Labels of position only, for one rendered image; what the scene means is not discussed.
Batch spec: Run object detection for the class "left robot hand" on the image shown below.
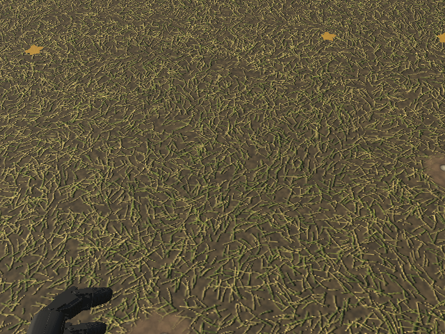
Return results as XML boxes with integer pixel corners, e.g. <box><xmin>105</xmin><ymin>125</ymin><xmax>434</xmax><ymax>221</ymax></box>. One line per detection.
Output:
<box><xmin>26</xmin><ymin>286</ymin><xmax>113</xmax><ymax>334</ymax></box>

